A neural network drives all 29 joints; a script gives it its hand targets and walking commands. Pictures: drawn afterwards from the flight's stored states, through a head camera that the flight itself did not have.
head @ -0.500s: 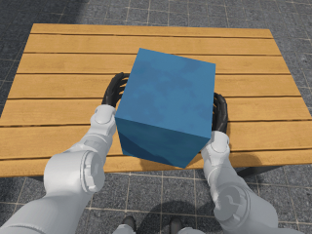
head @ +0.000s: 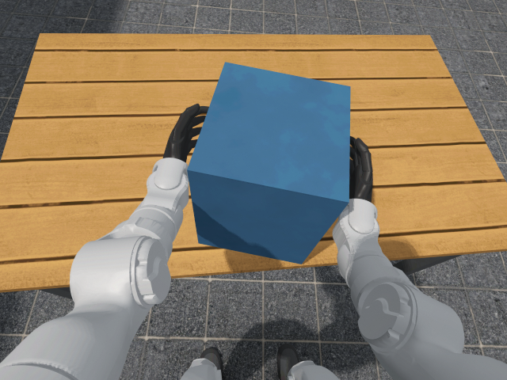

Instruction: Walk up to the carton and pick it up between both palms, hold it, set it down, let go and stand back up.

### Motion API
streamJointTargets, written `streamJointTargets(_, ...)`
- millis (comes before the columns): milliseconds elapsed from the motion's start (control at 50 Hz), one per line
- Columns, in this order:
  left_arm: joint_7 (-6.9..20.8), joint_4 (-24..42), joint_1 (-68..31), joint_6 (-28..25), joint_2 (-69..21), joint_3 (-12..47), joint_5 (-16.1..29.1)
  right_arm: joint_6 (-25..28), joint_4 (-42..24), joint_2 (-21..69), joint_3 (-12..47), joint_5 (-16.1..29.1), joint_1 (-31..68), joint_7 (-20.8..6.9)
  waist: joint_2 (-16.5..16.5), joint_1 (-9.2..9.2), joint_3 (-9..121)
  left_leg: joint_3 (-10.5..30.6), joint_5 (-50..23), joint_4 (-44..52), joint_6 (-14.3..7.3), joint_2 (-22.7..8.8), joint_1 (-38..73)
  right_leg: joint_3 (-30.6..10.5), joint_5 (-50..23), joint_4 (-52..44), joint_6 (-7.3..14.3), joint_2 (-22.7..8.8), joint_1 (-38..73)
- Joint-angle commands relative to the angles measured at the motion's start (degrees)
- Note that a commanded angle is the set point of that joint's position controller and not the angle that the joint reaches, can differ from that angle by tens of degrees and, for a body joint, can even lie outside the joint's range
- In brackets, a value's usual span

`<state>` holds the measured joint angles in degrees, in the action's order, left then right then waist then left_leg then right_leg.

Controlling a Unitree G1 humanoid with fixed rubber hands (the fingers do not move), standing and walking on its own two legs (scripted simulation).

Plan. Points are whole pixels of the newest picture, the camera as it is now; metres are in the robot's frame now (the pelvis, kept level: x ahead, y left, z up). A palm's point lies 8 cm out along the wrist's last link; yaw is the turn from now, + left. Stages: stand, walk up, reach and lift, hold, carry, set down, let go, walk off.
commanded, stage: set down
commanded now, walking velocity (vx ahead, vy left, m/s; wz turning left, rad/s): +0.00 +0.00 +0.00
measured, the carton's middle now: (266, 172) +0.44 -0.03 -0.02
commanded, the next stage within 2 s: none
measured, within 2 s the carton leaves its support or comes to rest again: rests again in 0.16 s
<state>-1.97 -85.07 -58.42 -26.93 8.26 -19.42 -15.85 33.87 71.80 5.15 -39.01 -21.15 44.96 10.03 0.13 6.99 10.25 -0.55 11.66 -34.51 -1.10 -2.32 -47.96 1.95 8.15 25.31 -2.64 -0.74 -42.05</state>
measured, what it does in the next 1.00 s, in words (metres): stands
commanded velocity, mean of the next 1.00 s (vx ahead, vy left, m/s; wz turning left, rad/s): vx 0.00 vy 0.00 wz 0.00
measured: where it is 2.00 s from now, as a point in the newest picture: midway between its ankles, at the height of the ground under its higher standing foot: outside the picture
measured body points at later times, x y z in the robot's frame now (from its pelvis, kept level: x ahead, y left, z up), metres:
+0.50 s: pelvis -0.01 +0.01 -0.02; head +0.11 +0.03 +0.42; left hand +0.47 +0.12 +0.00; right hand +0.39 -0.19 -0.01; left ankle +0.02 +0.10 -0.72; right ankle +0.02 -0.16 -0.72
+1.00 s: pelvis -0.03 +0.00 -0.02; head +0.06 +0.02 +0.42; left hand +0.40 +0.16 -0.01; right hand +0.34 -0.19 -0.01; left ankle +0.02 +0.09 -0.72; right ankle +0.02 -0.16 -0.72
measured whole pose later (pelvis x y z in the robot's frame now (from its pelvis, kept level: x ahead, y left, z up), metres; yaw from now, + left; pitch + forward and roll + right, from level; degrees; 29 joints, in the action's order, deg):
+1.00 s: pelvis -0.03 +0.00 -0.02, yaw +1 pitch +21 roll -4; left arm 2.3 -67.5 -41.7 -16.5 14.2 1.7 8.6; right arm 21.8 57.0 -0.3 -6.0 7.6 30.4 14.7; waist 1.6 5.9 11.5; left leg 0.3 14.1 -43.4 -1.3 -1.9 -50.1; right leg 2.4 12.5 37.2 -2.8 -1.3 -45.3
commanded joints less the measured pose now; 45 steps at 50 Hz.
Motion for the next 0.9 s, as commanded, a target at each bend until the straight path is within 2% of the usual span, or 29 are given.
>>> streamJointTargets(0, 1.29, 4.97, -26.45, -0.25, -6.90, 6.35, 0.96, -1.41, 2.56, 3.51, 10.33, 1.48, 21.17, -2.26, 10.90, 1.20, 39.70, -0.89, -15.41, 0.81, 6.93, 1.28, 37.78, 4.51, -8.58, -1.41, 4.17, 3.80, 4.26)
streamJointTargets(80, 0.63, 4.68, -26.99, 1.24, -1.20, 7.08, 5.04, -2.46, -0.30, -1.52, 12.64, 5.33, 23.07, 0.25, 7.95, 1.17, 43.10, -1.79, -14.17, -0.37, 5.83, 2.21, 33.66, 3.62, -11.96, 0.56, 3.39, 4.08, 7.90)
streamJointTargets(100, -0.21, 4.89, -27.45, 0.79, 4.60, 9.28, 7.74, -1.70, 0.86, -9.42, 13.16, 8.62, 20.57, 1.49, 8.76, 2.97, 46.00, -1.34, -19.57, -0.91, 6.75, 2.09, 35.80, 3.42, -17.35, 1.47, 3.55, 4.64, 7.26)
streamJointTargets(200, -1.47, 8.37, -29.55, 1.27, 4.70, 13.46, 13.37, -1.06, -3.21, -11.25, 19.12, 16.43, 25.23, 2.02, 11.85, 0.58, 53.60, -1.47, -29.27, -6.32, 8.23, 2.79, 35.85, 4.24, -21.62, 5.37, 3.50, 4.89, 4.48)
streamJointTargets(240, -1.19, 8.72, -25.76, 1.18, 5.77, 13.13, 14.28, 0.44, -8.29, -11.56, 21.71, 18.72, 21.80, 2.40, 8.74, -0.01, 57.95, -0.67, -34.59, -7.94, 8.71, 2.63, 38.92, 4.16, -27.06, 6.37, 3.09, 5.05, 5.63)
streamJointTargets(260, -1.02, 8.22, -28.10, 1.47, 6.72, 15.31, 16.19, -0.07, -7.86, -14.05, 21.64, 20.11, 25.93, 3.10, 10.62, 1.87, 55.60, -0.71, -35.64, -10.01, 9.22, 2.87, 38.37, 4.25, -25.73, 7.22, 3.09, 4.96, 2.99)
streamJointTargets(300, -0.29, 5.77, -26.36, 2.53, 7.32, 13.31, 16.00, -1.20, -8.62, -12.55, 25.06, 21.29, 25.25, 3.15, 7.01, -0.42, 54.30, -1.12, -32.01, -9.84, 7.73, 2.76, 34.07, 3.03, -27.69, 8.40, 3.07, 4.79, 7.14)
streamJointTargets(320, 0.05, 6.78, -28.52, 2.72, 8.34, 15.57, 16.98, -1.90, -6.49, -13.66, 24.31, 22.21, 24.22, 3.74, 8.79, 2.41, 52.50, -0.64, -28.52, -8.95, 7.81, 2.74, 34.24, 3.61, -25.07, 7.97, 3.11, 5.00, 6.11)
streamJointTargets(360, 0.94, 13.15, -18.20, 4.24, 6.45, 13.83, 17.59, -1.16, -9.82, -12.97, 27.66, 23.88, 15.46, 4.42, 7.89, 0.61, 54.63, -0.65, -36.27, -10.37, 8.58, 2.92, 40.59, 3.49, -31.24, 8.47, 2.90, 5.25, 8.84)
streamJointTargets(380, 1.37, 15.59, -17.01, 4.64, 4.71, 15.83, 16.93, -0.28, -9.12, -13.20, 27.90, 23.60, 12.00, 4.93, 9.03, 2.27, 54.51, 0.07, -39.79, -11.10, 9.23, 2.83, 42.68, 4.17, -32.93, 8.66, 2.75, 5.82, 6.44)
streamJointTargets(400, 0.81, 11.08, -27.01, 4.27, 5.86, 16.34, 17.05, -2.51, -3.92, -15.54, 24.67, 22.57, 22.28, 4.28, 9.99, 3.12, 51.05, 0.43, -30.94, -10.27, 9.11, 1.87, 39.79, 4.61, -20.76, 7.60, 2.74, 5.33, -1.09)
streamJointTargets(440, 1.54, 10.98, -22.24, 4.88, 8.52, 14.89, 17.68, -2.66, -9.46, -13.93, 27.16, 23.59, 19.85, 4.19, 6.89, 1.15, 50.81, 0.04, -29.46, -9.80, 7.75, 2.79, 35.93, 4.24, -22.96, 8.03, 2.71, 4.85, 2.76)
streamJointTargets(460, 1.24, 12.65, -28.06, 4.42, 9.94, 15.93, 18.64, -3.74, -8.87, -15.60, 23.96, 22.86, 23.65, 3.91, 8.41, 2.61, 51.95, 0.39, -24.55, -7.87, 8.37, 1.99, 36.61, 4.53, -18.32, 7.37, 2.90, 4.73, 2.31)
streamJointTargets(480, 1.66, 18.14, -18.92, 4.21, 8.54, 15.90, 19.31, -2.48, -12.27, -12.80, 27.03, 24.62, 14.78, 4.28, 7.25, 1.28, 52.81, -0.11, -28.06, -8.64, 7.95, 2.52, 38.79, 4.40, -23.66, 7.91, 2.71, 4.75, 5.56)
streamJointTargets(500, 1.22, 16.33, -26.53, 3.54, 9.12, 17.48, 20.25, -3.72, -8.40, -15.87, 24.97, 24.46, 21.23, 3.44, 10.21, 2.83, 51.78, 1.28, -23.69, -7.79, 8.42, 2.10, 37.07, 4.93, -16.64, 8.29, 3.09, 4.44, -0.20)
streamJointTargets(540, 1.63, 14.26, -20.40, 4.36, 9.97, 15.40, 19.10, -4.37, -9.86, -13.55, 29.20, 24.75, 15.61, 3.15, 8.05, 0.07, 47.59, 1.56, -21.69, -6.85, 7.63, 2.16, 36.22, 3.96, -17.32, 8.10, 2.80, 4.56, 2.60)
streamJointTargets(560, 1.71, 15.09, -21.79, 4.33, 11.06, 15.76, 19.32, -4.99, -9.90, -14.27, 27.45, 25.58, 17.45, 3.20, 8.78, 0.72, 47.29, 0.97, -18.47, -6.55, 7.12, 2.71, 34.05, 3.92, -15.60, 7.86, 2.86, 4.30, 2.69)
streamJointTargets(600, 2.77, 18.85, -12.03, 4.64, 10.49, 14.54, 19.26, -3.69, -17.07, -11.12, 33.82, 28.23, 8.99, 3.34, 5.80, -1.32, 47.74, 0.95, -20.94, -7.17, 6.29, 3.16, 35.24, 2.99, -21.55, 8.23, 2.21, 3.88, 7.61)
streamJointTargets(640, 2.01, 16.96, -23.90, 3.82, 12.19, 19.66, 22.78, -5.64, -12.62, -15.71, 26.77, 26.49, 19.18, 3.22, 10.10, 3.14, 47.72, 2.52, -8.99, -5.14, 6.71, 2.39, 30.65, 3.54, -9.88, 8.27, 3.10, 3.61, 0.18)
streamJointTargets(660, 1.71, 14.93, -23.30, 4.63, 11.73, 19.38, 21.58, -7.16, -12.24, -15.12, 27.96, 26.58, 19.97, 2.92, 10.89, 1.32, 41.04, 2.40, -2.84, -4.20, 6.40, 2.04, 27.65, 4.19, -5.56, 8.65, 3.44, 3.57, -0.62)
streamJointTargets(680, 2.12, 20.16, -16.68, 4.51, 11.86, 18.57, 22.71, -6.81, -17.07, -13.26, 30.14, 27.02, 13.34, 3.37, 8.39, 0.46, 44.84, 2.36, -6.39, -3.32, 5.61, 2.28, 30.89, 3.75, -10.19, 8.41, 2.77, 3.43, 4.05)
streamJointTargets(720, 3.27, 18.17, -16.07, 4.80, 10.73, 21.85, 26.31, -7.26, -21.64, -11.91, 31.35, 28.33, 14.60, 3.46, 6.08, 0.43, 44.38, 1.60, -3.93, -3.65, 4.74, 2.44, 29.08, 3.25, -7.54, 7.93, 2.63, 3.08, 3.35)
streamJointTargets(760, 3.55, 19.73, -14.16, 5.11, 12.04, 20.30, 25.85, -8.24, -22.90, -12.27, 32.12, 28.93, 12.15, 3.43, 6.67, -0.94, 42.34, 1.24, -3.33, -3.62, 4.50, 2.45, 29.56, 3.61, -6.37, 8.76, 2.18, 3.15, 3.85)
streamJointTargets(780, 3.45, 19.75, -15.90, 4.63, 12.49, 21.86, 26.05, -8.38, -22.47, -13.47, 30.75, 29.02, 14.37, 3.39, 9.49, 0.01, 44.61, 4.08, 0.04, -2.53, 4.64, 1.30, 28.65, 3.61, -5.65, 9.89, 2.69, 3.31, 1.67)
streamJointTargets(800, 3.75, 25.29, -11.12, 4.75, 12.76, 20.84, 24.73, -7.24, -26.20, -12.55, 31.69, 27.64, 8.94, 3.78, 7.84, -0.36, 47.67, 2.73, -5.04, -4.22, 4.89, 2.45, 31.61, 4.03, -10.99, 9.24, 2.16, 3.63, 6.02)
streamJointTargets(820, 3.58, 26.32, -13.35, 4.88, 13.13, 20.86, 25.09, -8.01, -25.61, -14.09, 31.72, 28.51, 11.13, 3.72, 10.91, 0.29, 46.61, 3.15, -6.10, -3.94, 4.77, 1.89, 30.27, 4.18, -10.51, 10.77, 2.51, 3.93, 4.69)
streamJointTargets(840, 4.22, 25.13, -7.80, 5.90, 11.58, 20.31, 24.40, -7.88, -24.33, -12.32, 33.12, 28.46, 5.95, 4.02, 8.67, 0.16, 42.45, 4.22, -4.30, -3.42, 4.55, 1.86, 31.65, 3.62, -12.01, 10.96, 2.15, 4.11, 5.15)
streamJointTargets(860, 3.89, 23.12, -12.74, 6.07, 13.25, 19.70, 25.34, -9.04, -23.13, -14.37, 31.31, 27.82, 10.17, 3.68, 10.34, -0.61, 40.37, 4.37, 0.92, -2.00, 4.70, 1.26, 28.51, 4.44, -5.44, 10.67, 2.44, 3.85, 2.58)
streamJointTargets(880, 3.80, 26.16, -9.84, 6.93, 12.49, 19.82, 25.08, -9.26, -25.16, -13.47, 32.39, 28.89, 6.96, 3.87, 10.66, -0.22, 41.34, 5.27, 2.04, -0.63, 4.65, 0.96, 30.08, 3.90, -8.05, 10.31, 2.30, 4.23, 4.70)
